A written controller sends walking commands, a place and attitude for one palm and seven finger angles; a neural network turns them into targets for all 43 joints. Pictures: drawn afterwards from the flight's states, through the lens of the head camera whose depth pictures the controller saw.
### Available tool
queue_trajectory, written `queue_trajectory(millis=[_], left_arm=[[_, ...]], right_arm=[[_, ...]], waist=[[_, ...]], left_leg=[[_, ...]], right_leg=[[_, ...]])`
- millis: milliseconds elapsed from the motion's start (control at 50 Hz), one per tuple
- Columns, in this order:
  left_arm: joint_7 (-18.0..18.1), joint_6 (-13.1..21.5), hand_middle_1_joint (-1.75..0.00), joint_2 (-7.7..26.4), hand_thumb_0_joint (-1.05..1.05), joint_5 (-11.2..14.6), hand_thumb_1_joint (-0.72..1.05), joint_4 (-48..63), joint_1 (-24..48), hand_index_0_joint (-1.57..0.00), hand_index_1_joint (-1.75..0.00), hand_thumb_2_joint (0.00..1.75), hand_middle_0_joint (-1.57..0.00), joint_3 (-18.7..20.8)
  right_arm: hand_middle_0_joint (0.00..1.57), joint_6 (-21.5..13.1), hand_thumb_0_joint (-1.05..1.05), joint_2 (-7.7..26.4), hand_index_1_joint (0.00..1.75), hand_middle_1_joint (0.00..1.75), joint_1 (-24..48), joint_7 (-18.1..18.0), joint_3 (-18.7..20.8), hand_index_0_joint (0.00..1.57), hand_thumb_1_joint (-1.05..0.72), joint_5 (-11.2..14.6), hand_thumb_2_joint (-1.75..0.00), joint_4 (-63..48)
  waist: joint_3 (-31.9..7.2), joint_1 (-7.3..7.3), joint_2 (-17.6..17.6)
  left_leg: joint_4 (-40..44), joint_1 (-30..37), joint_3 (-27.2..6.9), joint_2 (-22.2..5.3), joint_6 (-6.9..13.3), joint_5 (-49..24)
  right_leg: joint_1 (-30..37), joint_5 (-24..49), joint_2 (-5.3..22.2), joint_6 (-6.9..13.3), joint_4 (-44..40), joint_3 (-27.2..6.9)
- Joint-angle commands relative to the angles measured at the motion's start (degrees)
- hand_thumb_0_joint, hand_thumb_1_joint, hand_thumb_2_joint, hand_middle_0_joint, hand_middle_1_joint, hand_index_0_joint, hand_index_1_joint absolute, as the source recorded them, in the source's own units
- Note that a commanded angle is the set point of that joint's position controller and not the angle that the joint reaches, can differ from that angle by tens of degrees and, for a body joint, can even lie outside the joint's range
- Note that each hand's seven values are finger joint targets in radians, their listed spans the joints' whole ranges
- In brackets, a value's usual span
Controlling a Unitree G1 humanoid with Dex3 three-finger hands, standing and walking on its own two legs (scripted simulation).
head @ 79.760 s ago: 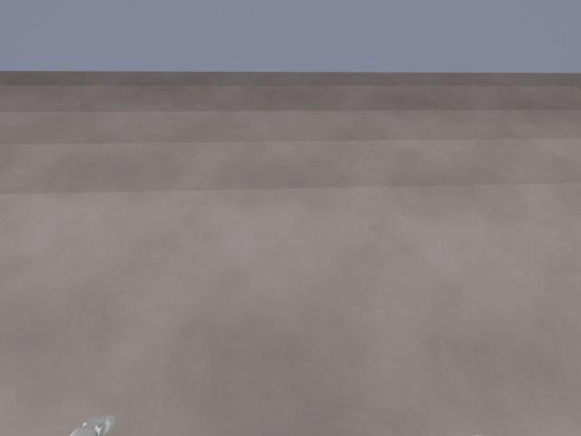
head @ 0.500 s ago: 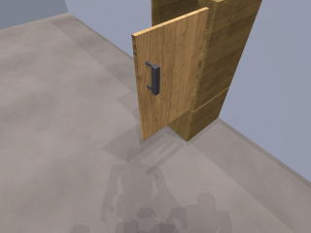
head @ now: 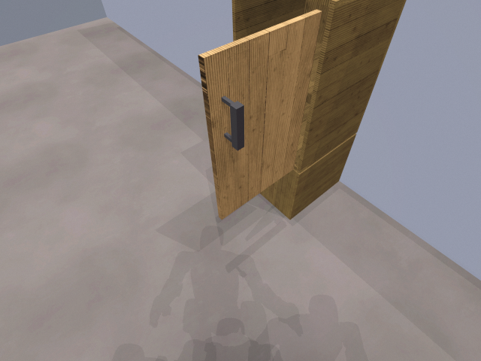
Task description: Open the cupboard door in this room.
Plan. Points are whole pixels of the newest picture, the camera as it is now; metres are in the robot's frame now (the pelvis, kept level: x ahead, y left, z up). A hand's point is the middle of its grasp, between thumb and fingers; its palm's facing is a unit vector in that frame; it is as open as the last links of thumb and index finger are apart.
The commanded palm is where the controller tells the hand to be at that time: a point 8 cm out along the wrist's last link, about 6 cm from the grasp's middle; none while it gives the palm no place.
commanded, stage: look to check the result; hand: left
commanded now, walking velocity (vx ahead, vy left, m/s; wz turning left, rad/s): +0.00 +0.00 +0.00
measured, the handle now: (232, 123) +0.63 +0.06 +0.03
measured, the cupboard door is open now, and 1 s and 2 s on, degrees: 90 90 90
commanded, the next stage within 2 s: stand and wait in 0.06 s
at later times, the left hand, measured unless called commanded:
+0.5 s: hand out of the picture +0.09 +0.22 -0.16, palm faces -0.02 -0.94 -0.33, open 7.4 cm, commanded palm none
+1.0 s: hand out of the picture +0.09 +0.22 -0.16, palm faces -0.03 -0.95 -0.32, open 7.4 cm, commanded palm none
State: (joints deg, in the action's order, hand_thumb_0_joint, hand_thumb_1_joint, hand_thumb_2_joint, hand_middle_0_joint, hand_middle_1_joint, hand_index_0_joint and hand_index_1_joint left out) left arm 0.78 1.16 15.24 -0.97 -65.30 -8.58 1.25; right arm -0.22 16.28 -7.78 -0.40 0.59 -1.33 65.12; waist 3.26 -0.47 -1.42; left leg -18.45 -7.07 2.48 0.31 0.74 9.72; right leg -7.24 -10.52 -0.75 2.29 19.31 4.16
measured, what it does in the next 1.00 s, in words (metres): stands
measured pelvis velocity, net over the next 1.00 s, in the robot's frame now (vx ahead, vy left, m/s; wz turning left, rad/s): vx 0.02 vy -0.01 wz -0.01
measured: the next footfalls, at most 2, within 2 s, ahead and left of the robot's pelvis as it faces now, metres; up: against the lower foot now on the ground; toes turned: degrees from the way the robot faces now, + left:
none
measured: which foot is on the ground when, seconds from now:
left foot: down 0.00-1.00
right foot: down 0.00-1.00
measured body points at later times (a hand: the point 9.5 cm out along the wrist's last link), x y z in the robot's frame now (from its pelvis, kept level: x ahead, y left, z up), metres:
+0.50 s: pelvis +0.02 -0.01 +0.00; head +0.03 -0.02 +0.45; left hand +0.09 +0.27 -0.13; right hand +0.08 -0.30 -0.15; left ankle +0.00 +0.11 -0.75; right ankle +0.00 -0.09 -0.75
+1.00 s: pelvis +0.02 -0.01 +0.00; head +0.04 -0.02 +0.45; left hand +0.09 +0.27 -0.14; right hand +0.07 -0.29 -0.15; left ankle +0.00 +0.11 -0.75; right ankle +0.00 -0.09 -0.75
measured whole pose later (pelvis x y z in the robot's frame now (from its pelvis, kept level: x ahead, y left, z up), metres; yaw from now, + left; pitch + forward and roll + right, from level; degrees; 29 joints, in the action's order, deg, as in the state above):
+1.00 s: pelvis +0.02 -0.01 +0.00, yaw +0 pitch -1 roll +0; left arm 0.8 1.3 16.6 -0.8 -65.1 -7.3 0.8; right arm -0.1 17.3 -7.2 -0.5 0.1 -1.1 65.2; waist 3.2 -0.8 -0.5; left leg -16.6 -4.9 2.5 -1.0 -0.4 10.4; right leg -4.6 -10.6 -2.2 3.2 16.2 4.0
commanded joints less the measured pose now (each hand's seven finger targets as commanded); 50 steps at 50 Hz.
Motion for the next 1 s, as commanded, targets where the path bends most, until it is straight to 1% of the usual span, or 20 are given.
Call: queue_trajectory(millis=[0, 80, 140, 180, 200, 220, 280, 340, 460, 480, 500, 520, 620, 640, 700, 780, 840, 920, 940, 980], left_arm=[[0.4, 1.2, -0.30, 11.3, 0.00, 0.3, 0.90, 2.7, 1.2, -0.20, -0.30, 0.90, -0.20, 1.6], [0.4, 1.3, -0.30, 12.0, 0.00, 0.3, 0.90, 2.8, 1.8, -0.20, -0.30, 0.90, -0.20, 1.7], [0.4, 1.4, -0.30, 12.4, 0.00, 0.3, 0.90, 3.1, 2.3, -0.20, -0.30, 0.90, -0.20, 1.8], [0.4, 1.4, -0.30, 12.6, 0.00, 0.3, 0.90, 3.1, 2.7, -0.20, -0.30, 0.90, -0.20, 1.7], [0.4, 1.5, -0.30, 12.7, 0.00, 0.3, 0.90, 3.2, 2.7, -0.20, -0.30, 0.90, -0.20, 1.7], [0.4, 1.5, -0.30, 12.9, 0.00, 0.3, 0.90, 3.2, 2.5, -0.20, -0.30, 0.90, -0.20, 1.9], [0.4, 1.5, -0.30, 13.1, 0.00, 0.4, 0.90, 3.2, 2.9, -0.20, -0.30, 0.90, -0.20, 1.7], [0.5, 1.5, -0.30, 13.2, 0.00, 0.4, 0.90, 3.3, 3.1, -0.20, -0.30, 0.90, -0.20, 1.8], [0.5, 1.5, -0.30, 13.6, 0.00, 0.4, 0.90, 3.3, 2.9, -0.20, -0.30, 0.90, -0.20, 1.7], [0.5, 1.5, -0.30, 13.5, 0.00, 0.5, 0.90, 3.3, 3.0, -0.20, -0.30, 0.90, -0.20, 1.7], [0.5, 1.5, -0.30, 13.5, 0.00, 0.5, 0.90, 3.2, 3.1, -0.20, -0.30, 0.90, -0.20, 1.7], [0.6, 1.5, -0.30, 13.5, 0.00, 0.4, 0.90, 3.4, 2.9, -0.20, -0.30, 0.90, -0.20, 1.8], [0.6, 1.5, -0.30, 13.4, 0.00, 0.5, 0.90, 3.3, 2.8, -0.20, -0.30, 0.90, -0.20, 1.7], [0.6, 1.5, -0.30, 13.3, 0.00, 0.5, 0.90, 3.3, 2.9, -0.20, -0.30, 0.90, -0.20, 1.6], [0.5, 1.5, -0.30, 13.3, 0.00, 0.5, 0.90, 3.2, 2.7, -0.20, -0.30, 0.90, -0.20, 1.6], [0.6, 1.4, -0.30, 13.0, 0.00, 0.5, 0.90, 3.1, 2.7, -0.20, -0.30, 0.90, -0.20, 1.6], [0.5, 1.3, -0.30, 12.9, 0.00, 0.5, 0.90, 3.1, 2.5, -0.20, -0.30, 0.90, -0.20, 1.6], [0.6, 1.4, -0.30, 13.0, 0.00, 0.5, 0.90, 3.1, 2.2, -0.20, -0.30, 0.90, -0.20, 1.6], [0.6, 1.4, -0.30, 12.8, 0.00, 0.5, 0.90, 3.0, 2.3, -0.20, -0.30, 0.90, -0.20, 1.5], [0.5, 1.4, -0.30, 12.8, 0.00, 0.5, 0.90, 3.1, 2.4, -0.20, -0.30, 0.90, -0.20, 1.5]], right_arm=[[0.20, -0.9, 0.00, 10.0, 0.30, 0.30, 0.9, -0.6, 1.5, 0.20, -0.90, 0.2, -0.90, -2.8], [0.20, -0.9, 0.00, 10.5, 0.30, 0.30, 1.4, -0.6, 1.4, 0.20, -0.90, 0.2, -0.90, -2.9], [0.20, -1.0, 0.00, 11.0, 0.30, 0.30, 2.1, -0.6, 1.4, 0.20, -0.90, 0.2, -0.90, -3.1], [0.20, -0.9, 0.00, 11.3, 0.30, 0.30, 2.1, -0.6, 1.4, 0.20, -0.90, 0.2, -0.90, -3.1], [0.20, -1.0, 0.00, 11.4, 0.30, 0.30, 2.2, -0.6, 1.4, 0.20, -0.90, 0.3, -0.90, -3.2], [0.20, -1.0, 0.00, 11.5, 0.30, 0.30, 2.3, -0.6, 1.5, 0.20, -0.90, 0.4, -0.90, -3.3], [0.20, -1.0, 0.00, 11.8, 0.30, 0.30, 2.4, -0.6, 1.4, 0.20, -0.90, 0.3, -0.90, -3.2], [0.20, -0.9, 0.00, 11.8, 0.30, 0.30, 2.5, -0.7, 1.5, 0.20, -0.90, 0.3, -0.90, -3.3], [0.20, -0.9, 0.00, 11.8, 0.30, 0.30, 2.3, -0.7, 1.4, 0.20, -0.90, 0.4, -0.90, -3.2], [0.20, -0.8, 0.00, 11.9, 0.30, 0.30, 2.4, -0.7, 1.4, 0.20, -0.90, 0.4, -0.90, -3.3], [0.20, -0.8, 0.00, 12.0, 0.30, 0.30, 2.3, -0.8, 1.4, 0.20, -0.90, 0.4, -0.90, -3.3], [0.20, -0.7, 0.00, 11.9, 0.30, 0.30, 2.4, -0.8, 1.4, 0.20, -0.90, 0.5, -0.90, -3.3], [0.20, -0.7, 0.00, 12.0, 0.30, 0.30, 2.1, -0.8, 1.4, 0.20, -0.90, 0.4, -0.90, -3.3], [0.20, -0.8, 0.00, 11.7, 0.30, 0.30, 2.0, -0.8, 1.4, 0.20, -0.90, 0.4, -0.90, -3.2], [0.20, -0.8, 0.00, 11.7, 0.30, 0.30, 1.7, -0.9, 1.3, 0.20, -0.90, 0.4, -0.90, -3.2], [0.20, -0.7, 0.00, 11.5, 0.30, 0.30, 1.7, -0.9, 1.3, 0.20, -0.90, 0.4, -0.90, -3.1], [0.20, -0.7, 0.00, 11.3, 0.30, 0.30, 1.6, -0.9, 1.3, 0.20, -0.90, 0.4, -0.90, -3.0], [0.20, -0.8, 0.00, 11.4, 0.30, 0.30, 1.4, -1.0, 1.3, 0.20, -0.90, 0.5, -0.90, -3.1], [0.20, -0.8, 0.00, 11.1, 0.30, 0.30, 1.4, -1.0, 1.3, 0.20, -0.90, 0.5, -0.90, -2.9], [0.20, -0.8, 0.00, 11.3, 0.30, 0.30, 1.3, -1.0, 1.2, 0.20, -0.90, 0.4, -0.90, -2.9]], waist=[[-3.2, 0.11, 0.9], [-3.6, 0.09, 1.7], [-4.3, 0.14, 0.8], [-4.3, 0.02, 1.4], [-4.7, 0.09, 0.9], [-5.0, 0.17, 1.6], [-5.6, 0.02, 1.0], [-4.6, 0.00, 1.5], [-5.6, -0.01, 1.8], [-4.8, 0.00, 1.8], [-5.2, -0.13, 1.7], [-4.4, 0.06, 1.6], [-5.1, 0.03, 1.9], [-5.0, -0.06, 0.9], [-5.5, -0.04, 1.5], [-3.9, -0.01, 1.7], [-3.8, -0.01, 1.4], [-4.4, 0.09, 1.7], [-5.0, -0.02, 1.3], [-4.7, -0.06, 1.3]], left_leg=[[3.4, 1.2, -6.8, -7.2, 0.7, -6.0], [3.5, 1.4, -6.7, -7.4, 0.7, -6.4], [3.2, 2.1, -6.7, -7.4, 0.6, -7.9], [3.4, 2.1, -6.6, -7.5, 0.5, -7.8], [3.3, 2.3, -6.5, -7.5, 0.5, -8.0], [3.1, 2.8, -6.4, -7.5, 0.6, -8.7], [3.1, 3.1, -6.3, -7.6, 0.4, -9.4], [3.1, 3.0, -6.1, -7.7, 0.4, -9.2], [3.0, 3.6, -5.9, -7.6, 0.3, -9.6], [2.9, 3.5, -5.8, -7.5, 0.3, -9.4], [3.1, 3.6, -5.7, -7.6, 0.2, -9.0], [3.0, 3.1, -5.7, -7.4, 0.3, -8.3], [3.1, 3.7, -5.7, -7.6, 0.3, -8.6], [3.0, 3.6, -5.6, -7.6, 0.3, -9.1], [3.1, 3.8, -5.6, -7.8, 0.2, -9.7], [3.3, 3.3, -5.7, -7.7, 0.3, -9.1], [3.4, 3.3, -5.7, -7.6, 0.3, -8.3], [3.3, 3.6, -5.7, -7.6, 0.4, -8.6], [3.2, 3.8, -5.7, -7.6, 0.4, -9.0], [3.3, 3.6, -5.7, -7.7, 0.3, -8.9]], right_leg=[[0.1, 5.6, 8.4, 0.7, -4.7, -8.3], [0.8, 6.8, 8.6, 0.7, -5.0, -8.3], [1.5, 9.1, 8.8, 0.7, -4.7, -8.3], [1.6, 9.5, 8.6, 0.7, -4.9, -8.5], [2.0, 10.0, 8.9, 0.6, -4.9, -8.4], [2.0, 11.0, 8.8, 0.6, -4.8, -8.3], [2.7, 12.6, 8.8, 0.6, -4.6, -8.4], [2.3, 12.9, 8.9, 0.5, -4.9, -8.2], [3.4, 14.6, 8.9, 0.3, -5.0, -8.4], [2.9, 14.8, 8.9, 0.3, -5.1, -8.4], [3.1, 14.2, 8.9, 0.3, -5.3, -8.5], [2.6, 13.2, 8.7, 0.1, -5.6, -8.5], [2.9, 13.2, 8.6, 0.2, -5.6, -8.6], [3.1, 13.9, 8.8, 0.3, -5.5, -8.6], [3.7, 15.0, 8.7, 0.3, -5.3, -8.4], [2.8, 14.0, 8.6, 0.2, -5.6, -8.4], [2.5, 12.2, 8.6, 0.2, -6.0, -8.4], [2.8, 12.7, 8.5, 0.2, -5.9, -8.5], [3.2, 13.3, 8.7, 0.2, -5.7, -8.4], [3.2, 13.2, 8.6, 0.3, -5.7, -8.5]])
